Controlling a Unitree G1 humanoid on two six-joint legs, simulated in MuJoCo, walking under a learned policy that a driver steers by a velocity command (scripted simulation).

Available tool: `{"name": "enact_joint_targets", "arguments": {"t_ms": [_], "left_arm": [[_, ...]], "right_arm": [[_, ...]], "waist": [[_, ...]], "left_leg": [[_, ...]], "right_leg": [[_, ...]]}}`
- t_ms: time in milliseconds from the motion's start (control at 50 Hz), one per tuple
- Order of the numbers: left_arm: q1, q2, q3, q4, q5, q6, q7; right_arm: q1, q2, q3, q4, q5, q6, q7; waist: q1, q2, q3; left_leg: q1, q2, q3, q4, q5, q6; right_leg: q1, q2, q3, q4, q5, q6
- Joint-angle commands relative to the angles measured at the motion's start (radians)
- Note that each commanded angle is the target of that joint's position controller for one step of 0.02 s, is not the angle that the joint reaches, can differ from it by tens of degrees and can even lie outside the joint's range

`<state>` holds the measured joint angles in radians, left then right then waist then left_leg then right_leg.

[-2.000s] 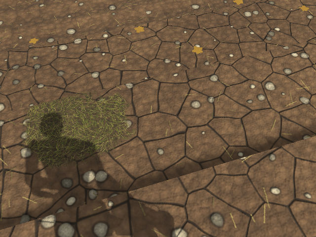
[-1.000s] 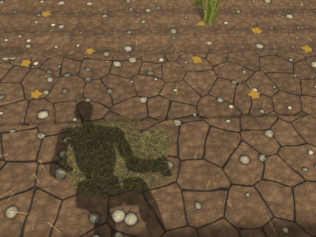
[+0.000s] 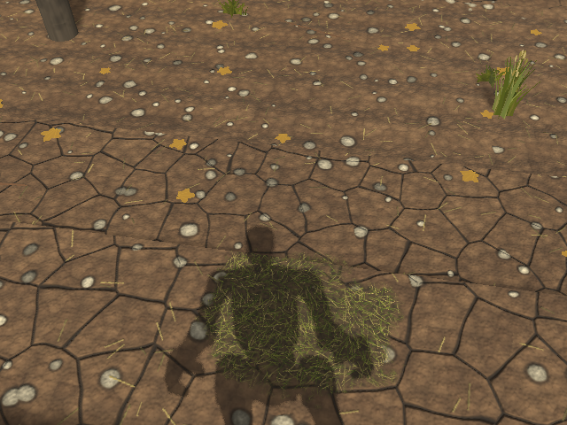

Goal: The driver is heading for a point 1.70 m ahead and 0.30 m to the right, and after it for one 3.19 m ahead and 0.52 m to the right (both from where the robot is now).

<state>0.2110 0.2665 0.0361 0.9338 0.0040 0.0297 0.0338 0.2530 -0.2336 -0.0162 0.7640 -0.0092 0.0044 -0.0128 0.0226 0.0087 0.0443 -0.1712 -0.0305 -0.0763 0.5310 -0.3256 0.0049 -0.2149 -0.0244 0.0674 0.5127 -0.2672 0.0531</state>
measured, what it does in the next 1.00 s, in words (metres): walks ahead: left foot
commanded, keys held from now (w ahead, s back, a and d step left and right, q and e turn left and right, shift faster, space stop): no key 0.04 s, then w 0.96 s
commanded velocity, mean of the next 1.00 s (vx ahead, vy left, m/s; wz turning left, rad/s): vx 0.36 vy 0.00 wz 0.00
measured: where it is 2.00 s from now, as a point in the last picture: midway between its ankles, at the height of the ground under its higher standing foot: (325, 304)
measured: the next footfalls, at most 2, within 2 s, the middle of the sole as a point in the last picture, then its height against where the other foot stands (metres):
left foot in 0.72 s outside the picture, level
right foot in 1.20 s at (358, 398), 0.18 m lower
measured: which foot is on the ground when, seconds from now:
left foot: down 0.00-0.28, up 0.30-0.70, down 0.72-1.00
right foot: down 0.00-0.74, up 0.76-1.00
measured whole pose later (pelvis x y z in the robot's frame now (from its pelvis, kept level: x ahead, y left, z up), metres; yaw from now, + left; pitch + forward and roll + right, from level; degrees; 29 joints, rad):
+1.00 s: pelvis +0.36 -0.02 -0.02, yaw +0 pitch +2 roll +2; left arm 0.09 0.28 0.04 0.77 0.01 -0.09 -0.05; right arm 0.45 -0.22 -0.03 0.94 0.02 -0.12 -0.01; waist -0.05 -0.03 0.00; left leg -0.19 -0.06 0.04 0.62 -0.47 0.04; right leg -0.70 -0.08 0.08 0.76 0.26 -0.08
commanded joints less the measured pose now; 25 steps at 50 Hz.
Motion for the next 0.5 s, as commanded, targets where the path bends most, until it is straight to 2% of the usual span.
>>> {"name": "enact_joint_targets", "arguments": {"t_ms": [20, 40, 60, 80, 100, 120, 140, 160, 180, 200, 220, 240, 260, 280, 300, 320, 340, 360, 380, 400, 420, 460, 480, 500], "left_arm": [[0.017, 0.109, 0.022, -0.02, -0.001, -0.007, 0.008], [0.021, 0.108, 0.022, -0.014, -0.001, -0.007, 0.01], [0.038, 0.103, 0.021, -0.002, -0.002, -0.005, 0.011], [0.043, 0.107, 0.024, 0.004, -0.007, -0.004, 0.013], [0.036, 0.103, 0.024, -0.001, -0.014, -0.008, 0.012], [0.005, 0.097, 0.023, -0.019, -0.017, -0.019, 0.01], [-0.029, 0.089, 0.022, -0.043, -0.025, -0.036, 0.005], [-0.057, 0.088, 0.021, -0.061, -0.031, -0.055, -0.001], [-0.055, 0.087, 0.023, -0.068, -0.036, -0.071, -0.009], [-0.035, 0.078, 0.02, -0.063, -0.037, -0.088, -0.018], [0.004, 0.076, 0.021, -0.05, -0.037, -0.102, -0.029], [0.1, 0.077, 0.026, -0.007, -0.036, -0.112, -0.036], [0.221, 0.084, 0.037, 0.053, -0.029, -0.113, -0.04], [0.346, 0.124, 0.051, 0.091, -0.016, -0.113, -0.04], [0.419, 0.254, 0.075, 0.09, -0.013, -0.12, -0.053], [0.336, 0.189, 0.048, 0.063, 0.004, -0.13, -0.057], [0.269, 0.143, 0.035, 0.041, -0.001, -0.135, -0.054], [0.215, 0.131, 0.03, 0.021, -0.002, -0.136, -0.05], [0.199, 0.134, 0.027, 0.017, -0.005, -0.133, -0.049], [0.199, 0.106, 0.017, 0.018, -0.004, -0.128, -0.045], [0.222, 0.086, 0.01, 0.028, -0.001, -0.122, -0.042], [0.263, 0.088, 0.006, 0.043, -0.007, -0.113, -0.031], [0.261, 0.101, 0.007, 0.045, -0.008, -0.111, -0.025], [0.251, 0.117, 0.008, 0.047, -0.007, -0.107, -0.018]], "right_arm": [[0.015, -0.115, -0.03, -0.033, 0.002, -0.014, -0.004], [0.018, -0.114, -0.03, -0.025, 0.002, -0.015, -0.004], [0.037, -0.116, -0.031, -0.01, 0.003, -0.012, -0.006], [0.047, -0.138, -0.039, -0.002, 0.009, -0.007, -0.009], [0.055, -0.161, -0.047, -0.001, 0.014, -0.002, -0.011], [0.077, -0.181, -0.053, 0.001, 0.017, -0.001, -0.012], [0.094, -0.205, -0.059, 0.006, 0.02, -0.005, -0.014], [0.101, -0.213, -0.062, 0.011, 0.024, -0.013, -0.016], [0.095, -0.206, -0.061, 0.015, 0.022, -0.022, -0.019], [0.082, -0.195, -0.059, 0.014, 0.026, -0.029, -0.018], [0.054, -0.186, -0.058, 0.01, 0.033, -0.029, -0.017], [-0.002, -0.184, -0.057, 0.0, 0.042, -0.024, -0.016], [-0.028, -0.162, -0.051, -0.005, 0.039, -0.023, -0.014], [-0.056, -0.106, -0.035, -0.021, 0.027, -0.029, -0.01], [-0.063, -0.081, -0.032, -0.076, 0.041, -0.05, -0.014], [-0.051, -0.137, -0.047, -0.07, 0.062, -0.071, -0.016], [-0.029, -0.143, -0.05, -0.053, 0.068, -0.084, -0.009], [-0.016, -0.15, -0.053, -0.032, 0.052, -0.089, -0.006], [-0.034, -0.156, -0.059, -0.031, 0.039, -0.092, -0.004], [-0.049, -0.161, -0.065, -0.026, 0.026, -0.091, 0.001], [-0.06, -0.144, -0.064, -0.027, 0.022, -0.088, 0.008], [-0.104, -0.098, -0.052, -0.045, 0.021, -0.079, 0.016], [-0.156, -0.084, -0.046, -0.064, 0.025, -0.079, 0.017], [-0.22, -0.072, -0.041, -0.092, 0.021, -0.081, 0.023]], "waist": [[-0.001, 0.006, -0.019], [-0.001, 0.006, -0.019], [-0.002, 0.016, -0.039], [-0.009, 0.04, -0.028], [-0.021, 0.079, 0.004], [-0.04, 0.124, 0.049], [-0.053, 0.176, 0.094], [-0.061, 0.191, 0.14], [-0.054, 0.198, 0.154], [-0.043, 0.2, 0.141], [-0.019, 0.18, 0.118], [0.036, 0.156, 0.079], [0.08, 0.117, 0.032], [0.117, -0.044, -0.008], [0.117, -0.323, -0.043], [0.078, -0.211, 0.02], [0.046, -0.158, 0.085], [0.027, -0.113, 0.082], [0.023, -0.109, 0.079], [0.02, -0.115, 0.063], [0.025, -0.133, 0.038], [0.032, -0.112, 0.024], [0.041, -0.1, 0.034], [0.05, -0.085, 0.043]], "left_leg": [[-0.073, 0.053, -0.054, -0.121, 0.192, 0.018], [-0.072, 0.052, -0.052, -0.122, 0.194, 0.018], [-0.062, 0.044, -0.047, -0.131, 0.097, 0.023], [-0.065, 0.043, -0.06, -0.144, -0.069, 0.044], [-0.081, 0.07, -0.114, -0.182, -0.279, 0.08], [-0.087, 0.136, -0.217, -0.25, -0.448, 0.124], [-0.086, 0.221, -0.343, -0.317, -0.537, 0.175], [-0.112, 0.277, -0.434, -0.349, -0.527, 0.216], [-0.092, 0.304, -0.46, -0.348, -0.462, 0.233], [-0.059, 0.306, -0.435, -0.327, -0.389, 0.227], [-0.067, 0.282, -0.376, -0.296, -0.326, 0.203], [-0.149, 0.226, -0.281, -0.255, -0.257, 0.164], [-0.243, 0.162, -0.196, -0.165, -0.184, 0.126], [-0.367, 0.068, -0.065, 0.101, -0.107, 0.066], [-0.539, -0.055, 0.028, 0.407, -0.197, 0.016], [-0.615, -0.021, -0.074, 0.551, -0.239, 0.033], [-0.664, 0.025, -0.092, 0.597, -0.143, 0.055], [-0.642, 0.066, -0.067, 0.573, -0.035, 0.065], [-0.644, 0.095, -0.046, 0.532, 0.045, 0.068], [-0.592, 0.122, -0.028, 0.468, 0.111, 0.065], [-0.554, 0.122, -0.001, 0.421, 0.15, 0.054], [-0.529, 0.108, 0.039, 0.316, 0.19, 0.03], [-0.517, 0.101, 0.053, 0.237, 0.227, 0.021], [-0.485, 0.084, 0.071, 0.168, 0.272, 0.019]], "right_leg": [[0.061, -0.006, 0.004, -0.046, 0.179, -0.019], [0.062, -0.006, 0.004, -0.047, 0.18, -0.019], [0.065, 0.01, -0.015, -0.037, 0.098, -0.021], [0.03, 0.043, -0.051, 0.005, -0.049, -0.029], [-0.037, 0.069, -0.084, 0.062, -0.183, -0.039], [-0.131, 0.077, -0.104, 0.137, -0.234, -0.048], [-0.215, 0.07, -0.11, 0.211, -0.223, -0.064], [-0.261, 0.035, -0.073, 0.267, -0.217, -0.085], [-0.307, 0.004, -0.045, 0.297, -0.242, -0.106], [-0.314, -0.014, -0.038, 0.265, -0.268, -0.128], [-0.242, -0.017, -0.046, 0.171, -0.25, -0.145], [-0.049, 0.007, -0.082, 0.029, -0.126, -0.153], [0.156, 0.038, -0.09, -0.027, 0.016, -0.135], [0.305, -0.077, 0.103, -0.1, -0.048, -0.152], [0.381, -0.315, 0.597, -0.303, -0.227, -0.294], [0.316, -0.364, 0.691, -0.346, -0.289, -0.339], [0.29, -0.337, 0.58, -0.334, -0.268, -0.317], [0.277, -0.284, 0.452, -0.338, -0.191, -0.278], [0.282, -0.261, 0.371, -0.338, -0.063, -0.25], [0.262, -0.219, 0.259, -0.331, 0.123, -0.219], [0.262, -0.192, 0.196, -0.325, 0.261, -0.21], [0.261, -0.17, 0.127, -0.331, 0.393, -0.221], [0.241, -0.159, 0.103, -0.345, 0.384, -0.221], [0.208, -0.143, 0.08, -0.355, 0.409, -0.213]]}}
